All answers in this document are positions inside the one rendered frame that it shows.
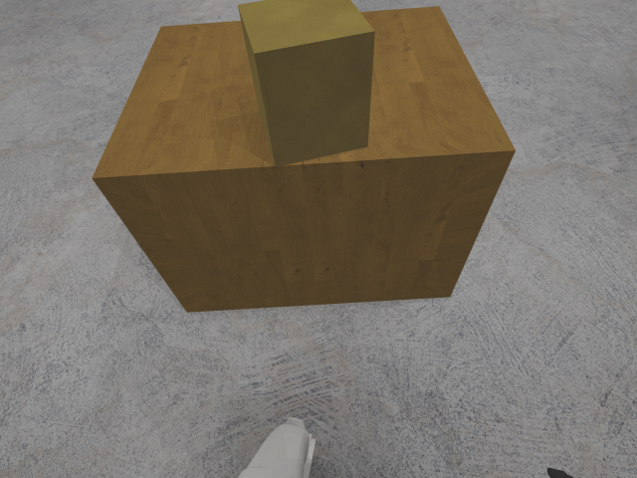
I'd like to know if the left robot shin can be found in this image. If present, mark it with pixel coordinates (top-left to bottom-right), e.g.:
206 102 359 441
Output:
285 417 306 429

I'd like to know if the robot left thigh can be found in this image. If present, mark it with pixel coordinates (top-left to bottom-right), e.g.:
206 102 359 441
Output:
238 424 317 478

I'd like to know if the carton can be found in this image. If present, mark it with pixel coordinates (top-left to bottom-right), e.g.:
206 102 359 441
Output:
238 0 375 167

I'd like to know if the pedestal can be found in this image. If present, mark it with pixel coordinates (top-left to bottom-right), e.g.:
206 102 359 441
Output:
93 6 516 313

